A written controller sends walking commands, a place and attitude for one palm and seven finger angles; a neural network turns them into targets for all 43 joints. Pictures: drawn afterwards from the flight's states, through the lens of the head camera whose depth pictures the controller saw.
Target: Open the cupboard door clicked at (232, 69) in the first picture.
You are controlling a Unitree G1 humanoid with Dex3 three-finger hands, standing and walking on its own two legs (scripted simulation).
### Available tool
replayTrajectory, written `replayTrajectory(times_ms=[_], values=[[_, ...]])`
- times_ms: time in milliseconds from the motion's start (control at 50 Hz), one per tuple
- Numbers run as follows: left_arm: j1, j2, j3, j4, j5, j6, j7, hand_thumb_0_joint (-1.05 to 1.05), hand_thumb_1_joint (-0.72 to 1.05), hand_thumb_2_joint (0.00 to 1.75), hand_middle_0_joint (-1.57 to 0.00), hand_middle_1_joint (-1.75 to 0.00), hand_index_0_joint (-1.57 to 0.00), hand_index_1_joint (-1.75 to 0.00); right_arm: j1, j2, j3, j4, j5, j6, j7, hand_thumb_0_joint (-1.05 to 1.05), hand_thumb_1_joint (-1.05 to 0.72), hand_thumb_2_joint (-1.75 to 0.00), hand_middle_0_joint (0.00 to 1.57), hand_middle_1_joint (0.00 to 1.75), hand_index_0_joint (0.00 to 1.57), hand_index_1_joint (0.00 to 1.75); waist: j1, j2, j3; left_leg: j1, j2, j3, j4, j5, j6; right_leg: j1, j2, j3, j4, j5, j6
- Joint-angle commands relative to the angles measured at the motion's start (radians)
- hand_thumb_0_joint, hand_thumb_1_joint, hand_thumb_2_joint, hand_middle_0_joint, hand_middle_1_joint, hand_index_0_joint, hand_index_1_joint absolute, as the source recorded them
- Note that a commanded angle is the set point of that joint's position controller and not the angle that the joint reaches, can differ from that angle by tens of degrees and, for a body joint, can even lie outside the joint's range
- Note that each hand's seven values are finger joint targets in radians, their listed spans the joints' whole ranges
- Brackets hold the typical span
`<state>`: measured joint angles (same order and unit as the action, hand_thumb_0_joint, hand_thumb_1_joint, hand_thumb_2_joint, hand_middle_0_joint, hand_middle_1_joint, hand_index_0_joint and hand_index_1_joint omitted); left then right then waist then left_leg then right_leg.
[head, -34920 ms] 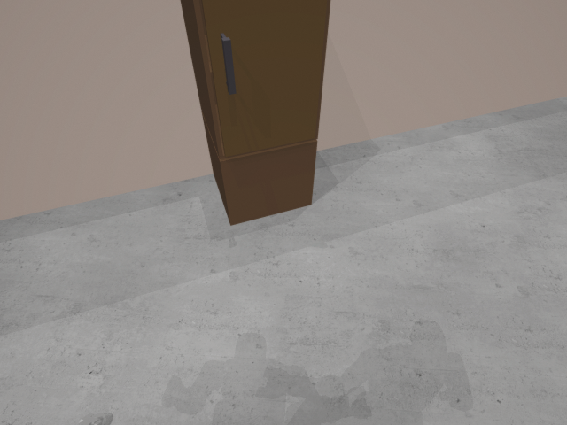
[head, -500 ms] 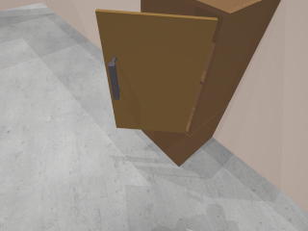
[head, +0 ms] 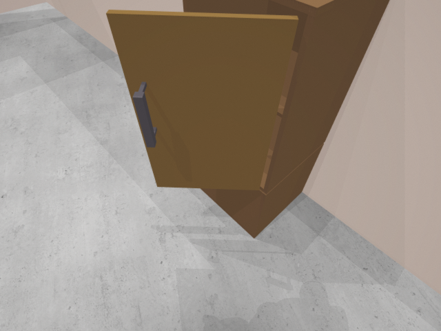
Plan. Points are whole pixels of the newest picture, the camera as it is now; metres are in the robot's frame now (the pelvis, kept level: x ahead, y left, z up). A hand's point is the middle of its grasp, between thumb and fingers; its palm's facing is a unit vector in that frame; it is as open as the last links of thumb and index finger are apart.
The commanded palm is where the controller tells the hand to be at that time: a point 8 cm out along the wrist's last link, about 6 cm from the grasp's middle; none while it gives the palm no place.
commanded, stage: come to a stop and stand still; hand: left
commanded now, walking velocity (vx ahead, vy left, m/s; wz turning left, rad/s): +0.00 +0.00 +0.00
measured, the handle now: (147, 116) +0.59 +0.22 +0.03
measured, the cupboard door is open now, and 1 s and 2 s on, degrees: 45 45 45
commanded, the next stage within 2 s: look again from close up in 0.96 s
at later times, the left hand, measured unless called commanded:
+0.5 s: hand out of the picture +0.03 +0.17 -0.16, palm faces +0.00 -0.97 -0.23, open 7.3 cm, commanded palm none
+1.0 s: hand out of the picture +0.04 +0.15 -0.16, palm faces +0.01 -0.97 -0.22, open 7.3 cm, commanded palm none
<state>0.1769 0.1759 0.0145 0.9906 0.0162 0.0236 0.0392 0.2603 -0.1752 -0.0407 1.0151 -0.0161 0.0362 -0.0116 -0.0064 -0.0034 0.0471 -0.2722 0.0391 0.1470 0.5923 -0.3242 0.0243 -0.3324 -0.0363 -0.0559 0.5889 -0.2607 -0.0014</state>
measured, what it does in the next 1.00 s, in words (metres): stands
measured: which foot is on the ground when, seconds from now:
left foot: down 0.00-1.00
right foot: down 0.00-1.00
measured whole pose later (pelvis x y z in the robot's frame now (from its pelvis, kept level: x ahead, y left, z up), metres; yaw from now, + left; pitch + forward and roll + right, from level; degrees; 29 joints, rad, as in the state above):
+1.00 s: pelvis +0.03 -0.03 +0.01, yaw +0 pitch -1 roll +1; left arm 0.25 0.16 0.00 1.12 0.02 -0.02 0.03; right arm 0.29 -0.14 0.00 1.13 -0.02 -0.02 -0.02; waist 0.00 0.01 0.04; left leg -0.13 0.06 0.14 0.42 -0.27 -0.02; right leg -0.21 0.00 -0.07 0.47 -0.25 -0.04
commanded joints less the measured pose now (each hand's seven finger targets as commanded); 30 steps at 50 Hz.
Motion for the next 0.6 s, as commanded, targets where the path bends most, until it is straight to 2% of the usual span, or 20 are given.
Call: replayTrajectory(times_ms=[0,20,40,60,80,140,160,240,260,380,480,580], values=[[0.028,0.152,0.027,-0.077,0.004,-0.032,0.006,0.00,0.90,0.90,-0.20,-0.30,-0.20,-0.30,0.062,-0.079,-0.010,-0.130,-0.007,-0.037,0.004,0.00,-0.90,-0.90,0.20,0.30,0.20,0.30,-0.027,0.040,-0.087,0.041,0.061,-0.123,-0.112,0.042,0.009,-0.022,-0.107,0.152,-0.095,-0.019,-0.077],[0.026,0.136,0.023,-0.079,0.003,-0.029,0.003,0.00,0.90,0.90,-0.20,-0.30,-0.20,-0.30,0.061,-0.091,-0.009,-0.135,-0.007,-0.041,0.002,0.00,-0.90,-0.90,0.20,0.30,0.20,0.30,-0.025,0.046,-0.061,0.031,0.091,-0.151,-0.151,0.065,0.022,-0.030,-0.069,0.116,-0.075,-0.024,-0.059],[0.039,0.118,0.018,-0.078,0.004,-0.028,0.001,0.00,0.90,0.90,-0.20,-0.30,-0.20,-0.30,0.047,-0.103,-0.009,-0.140,-0.007,-0.045,0.001,0.00,-0.90,-0.90,0.20,0.30,0.20,0.30,-0.013,0.060,-0.040,0.012,0.112,-0.170,-0.184,0.084,0.032,-0.017,-0.044,0.083,-0.060,-0.004,-0.044],[0.048,0.113,0.014,-0.071,0.005,-0.029,-0.003,0.00,0.90,0.90,-0.20,-0.30,-0.20,-0.30,0.043,-0.106,-0.005,-0.143,-0.007,-0.049,-0.001,0.00,-0.90,-0.90,0.20,0.30,0.20,0.30,-0.006,0.055,-0.044,-0.001,0.125,-0.179,-0.204,0.108,0.040,0.016,-0.035,0.061,-0.048,0.010,-0.035],[0.066,0.103,0.013,-0.064,0.003,-0.030,-0.005,0.00,0.90,0.90,-0.20,-0.30,-0.20,-0.30,0.029,-0.117,-0.005,-0.145,-0.007,-0.052,-0.003,0.00,-0.90,-0.90,0.20,0.30,0.20,0.30,0.002,0.034,-0.036,-0.002,0.123,-0.172,-0.205,0.109,0.039,0.024,-0.034,0.067,-0.053,0.033,-0.032],[0.088,0.101,0.007,-0.044,0.001,-0.032,-0.007,0.00,0.90,0.90,-0.20,-0.30,-0.20,-0.30,0.027,-0.118,0.001,-0.133,-0.005,-0.052,-0.004,0.00,-0.90,-0.90,0.20,0.30,0.20,0.30,-0.001,-0.023,-0.007,-0.002,0.095,-0.148,-0.214,0.023,0.029,0.022,-0.051,0.106,-0.103,0.037,-0.034],[0.088,0.102,0.006,-0.040,0.003,-0.035,-0.008,0.00,0.90,0.90,-0.20,-0.30,-0.20,-0.30,0.026,-0.107,0.003,-0.126,-0.005,-0.053,-0.003,0.00,-0.90,-0.90,0.20,0.30,0.20,0.30,-0.004,-0.011,0.006,0.005,0.088,-0.142,-0.223,0.024,0.027,0.019,-0.056,0.113,-0.119,0.040,-0.036],[0.097,0.112,0.004,-0.024,0.000,-0.044,-0.009,0.00,0.90,0.90,-0.20,-0.30,-0.20,-0.30,0.039,-0.107,0.012,-0.093,-0.004,-0.058,-0.003,0.00,-0.90,-0.90,0.20,0.30,0.20,0.30,-0.011,-0.054,-0.010,0.056,0.072,-0.124,-0.215,0.054,0.018,0.020,-0.071,0.136,-0.161,0.047,-0.037],[0.095,0.109,0.002,-0.018,0.000,-0.045,-0.008,0.00,0.90,0.90,-0.20,-0.30,-0.20,-0.30,0.039,-0.100,0.014,-0.082,-0.004,-0.060,-0.003,0.00,-0.90,-0.90,0.20,0.30,0.20,0.30,-0.011,-0.025,-0.009,0.068,0.075,-0.124,-0.228,0.073,0.018,0.027,-0.070,0.128,-0.164,0.064,-0.038],[0.106,0.116,0.002,0.013,-0.002,-0.053,-0.008,0.00,0.90,0.90,-0.20,-0.30,-0.20,-0.30,0.040,-0.103,0.022,-0.030,-0.002,-0.068,-0.005,0.00,-0.90,-0.90,0.20,0.30,0.20,0.30,-0.004,-0.020,-0.029,0.092,0.077,-0.112,-0.231,0.138,0.009,0.077,-0.079,0.128,-0.171,0.151,-0.039],[0.106,0.112,0.000,0.041,-0.004,-0.054,-0.007,0.00,0.90,0.90,-0.20,-0.30,-0.20,-0.30,0.046,-0.090,0.027,0.012,-0.003,-0.067,-0.007,0.00,-0.90,-0.90,0.20,0.30,0.20,0.30,0.000,-0.014,-0.003,0.082,0.079,-0.107,-0.244,0.123,0.002,0.087,-0.083,0.122,-0.192,0.133,-0.041],[0.109,0.107,0.001,0.062,-0.006,-0.057,-0.006,0.00,0.90,0.90,-0.20,-0.30,-0.20,-0.30,0.064,-0.081,0.030,0.047,-0.002,-0.072,-0.011,0.00,-0.90,-0.90,0.20,0.30,0.20,0.30,0.005,0.002,-0.025,0.093,0.084,-0.108,-0.246,0.169,0.000,0.128,-0.084,0.111,-0.187,0.191,-0.044]])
